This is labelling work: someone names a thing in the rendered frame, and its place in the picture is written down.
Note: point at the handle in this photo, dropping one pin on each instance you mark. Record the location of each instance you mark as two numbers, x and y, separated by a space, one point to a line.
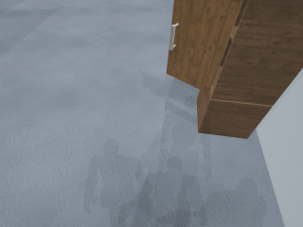
172 36

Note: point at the cupboard door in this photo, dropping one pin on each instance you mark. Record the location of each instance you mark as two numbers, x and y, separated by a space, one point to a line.
204 29

